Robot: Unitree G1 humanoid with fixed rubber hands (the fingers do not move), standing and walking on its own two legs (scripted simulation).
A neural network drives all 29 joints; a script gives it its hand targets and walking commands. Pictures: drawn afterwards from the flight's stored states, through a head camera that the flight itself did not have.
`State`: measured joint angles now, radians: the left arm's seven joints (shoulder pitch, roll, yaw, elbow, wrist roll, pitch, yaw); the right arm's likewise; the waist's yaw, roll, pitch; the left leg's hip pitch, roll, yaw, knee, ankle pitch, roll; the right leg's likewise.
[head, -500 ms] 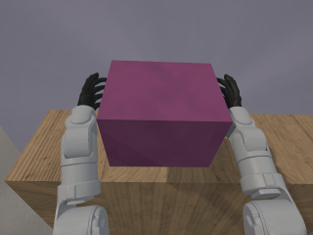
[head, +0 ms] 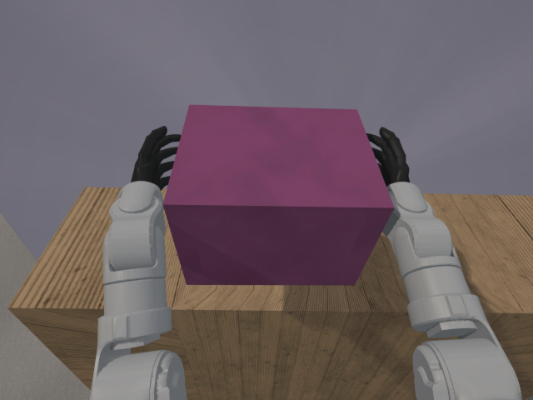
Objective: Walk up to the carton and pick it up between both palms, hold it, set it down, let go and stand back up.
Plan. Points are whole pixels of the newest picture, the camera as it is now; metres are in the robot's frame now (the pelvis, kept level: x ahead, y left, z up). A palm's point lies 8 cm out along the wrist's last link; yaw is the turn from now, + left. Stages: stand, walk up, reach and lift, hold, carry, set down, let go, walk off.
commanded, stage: hold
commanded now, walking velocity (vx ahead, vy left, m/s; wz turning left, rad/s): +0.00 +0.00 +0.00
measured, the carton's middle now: (272, 196) +0.36 +0.00 +0.15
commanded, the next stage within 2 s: none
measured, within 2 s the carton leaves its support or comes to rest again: neither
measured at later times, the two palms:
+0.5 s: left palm (147, 186) +0.35 +0.18 +0.18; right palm (389, 186) +0.36 -0.17 +0.18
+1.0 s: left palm (146, 187) +0.35 +0.18 +0.18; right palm (388, 186) +0.36 -0.16 +0.18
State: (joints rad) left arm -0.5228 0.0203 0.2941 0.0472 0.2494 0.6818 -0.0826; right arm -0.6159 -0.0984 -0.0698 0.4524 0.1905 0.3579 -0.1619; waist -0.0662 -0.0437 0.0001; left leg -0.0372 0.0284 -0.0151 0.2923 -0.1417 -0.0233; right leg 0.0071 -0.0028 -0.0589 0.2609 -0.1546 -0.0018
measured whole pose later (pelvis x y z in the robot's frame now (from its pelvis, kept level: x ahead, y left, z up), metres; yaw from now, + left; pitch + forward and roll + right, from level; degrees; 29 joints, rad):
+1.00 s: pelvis +0.00 +0.00 +0.00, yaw +0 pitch -7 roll +0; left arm -0.52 0.03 0.29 0.06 0.25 0.68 -0.08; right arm -0.62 -0.10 -0.07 0.48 0.20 0.33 -0.16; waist -0.07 -0.06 0.01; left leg -0.04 0.02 -0.01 0.29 -0.14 -0.02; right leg 0.00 -0.01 -0.06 0.26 -0.14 0.00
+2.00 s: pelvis +0.00 +0.00 +0.00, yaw +0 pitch -6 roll +0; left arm -0.52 0.02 0.28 0.05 0.24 0.68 -0.07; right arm -0.61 -0.10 -0.08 0.46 0.19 0.34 -0.15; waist -0.07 -0.04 -0.01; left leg -0.04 0.03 -0.01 0.30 -0.14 -0.02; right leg 0.00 0.00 -0.06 0.26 -0.15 0.00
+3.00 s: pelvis +0.00 +0.00 +0.00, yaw +0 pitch -6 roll +0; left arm -0.51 0.02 0.28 0.04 0.24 0.67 -0.07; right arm -0.61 -0.10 -0.07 0.45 0.19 0.34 -0.16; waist -0.06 -0.04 -0.01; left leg -0.04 0.03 -0.02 0.29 -0.14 -0.03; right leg 0.00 0.00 -0.06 0.26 -0.15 0.00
